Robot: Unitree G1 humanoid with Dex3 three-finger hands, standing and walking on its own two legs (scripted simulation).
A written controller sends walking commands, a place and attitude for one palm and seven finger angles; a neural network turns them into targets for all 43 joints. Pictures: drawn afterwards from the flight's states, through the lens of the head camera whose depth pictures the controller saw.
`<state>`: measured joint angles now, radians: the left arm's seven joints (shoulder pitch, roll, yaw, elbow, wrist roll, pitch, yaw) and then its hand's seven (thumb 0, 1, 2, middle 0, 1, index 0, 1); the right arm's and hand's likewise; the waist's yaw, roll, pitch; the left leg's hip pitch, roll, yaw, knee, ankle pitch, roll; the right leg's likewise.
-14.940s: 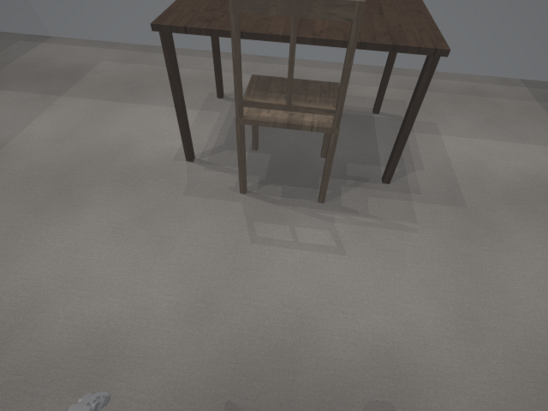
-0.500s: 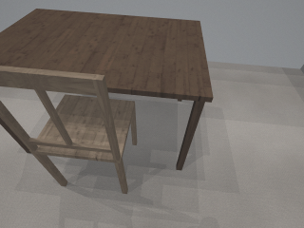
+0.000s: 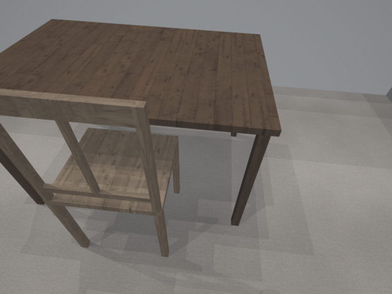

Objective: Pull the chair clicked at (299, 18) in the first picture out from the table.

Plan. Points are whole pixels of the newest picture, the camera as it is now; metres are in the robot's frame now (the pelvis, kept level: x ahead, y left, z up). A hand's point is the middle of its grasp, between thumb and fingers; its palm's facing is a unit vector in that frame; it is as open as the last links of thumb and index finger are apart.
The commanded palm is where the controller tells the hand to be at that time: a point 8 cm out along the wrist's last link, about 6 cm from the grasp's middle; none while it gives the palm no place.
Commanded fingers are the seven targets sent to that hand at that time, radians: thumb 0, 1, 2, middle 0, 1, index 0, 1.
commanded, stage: look again from close up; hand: left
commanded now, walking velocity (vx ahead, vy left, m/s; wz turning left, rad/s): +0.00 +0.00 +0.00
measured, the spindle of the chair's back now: (81, 160) +0.47 +0.37 -0.07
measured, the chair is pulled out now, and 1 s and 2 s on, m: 0.00 0.00 0.00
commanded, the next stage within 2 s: none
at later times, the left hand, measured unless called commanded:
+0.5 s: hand out of the picture -0.05 +0.19 -0.17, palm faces +0.01 -0.98 -0.17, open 7.4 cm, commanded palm none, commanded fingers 0.00 0.90 0.90 -0.20 -0.30 -0.20 -0.30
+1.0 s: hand out of the picture -0.06 +0.17 -0.17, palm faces +0.03 -0.99 -0.15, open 7.4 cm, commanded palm none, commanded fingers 0.00 0.90 0.90 -0.20 -0.30 -0.20 -0.30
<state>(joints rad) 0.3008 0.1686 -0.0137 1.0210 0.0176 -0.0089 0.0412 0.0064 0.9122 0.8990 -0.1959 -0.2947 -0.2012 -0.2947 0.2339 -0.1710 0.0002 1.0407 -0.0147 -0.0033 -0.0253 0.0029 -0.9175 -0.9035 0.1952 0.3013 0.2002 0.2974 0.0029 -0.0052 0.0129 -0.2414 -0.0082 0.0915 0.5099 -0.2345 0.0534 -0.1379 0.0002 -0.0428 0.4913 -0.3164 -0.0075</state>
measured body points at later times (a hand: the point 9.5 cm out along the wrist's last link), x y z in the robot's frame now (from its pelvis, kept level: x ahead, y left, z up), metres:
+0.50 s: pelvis -0.01 +0.02 +0.00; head -0.01 +0.03 +0.45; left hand -0.05 +0.24 -0.16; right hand -0.02 -0.20 -0.15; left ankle +0.03 +0.08 -0.74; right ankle -0.03 -0.11 -0.74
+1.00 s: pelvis -0.02 +0.02 +0.01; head -0.02 +0.02 +0.46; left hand -0.06 +0.22 -0.16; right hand -0.03 -0.19 -0.16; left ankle +0.03 +0.08 -0.74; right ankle -0.03 -0.11 -0.74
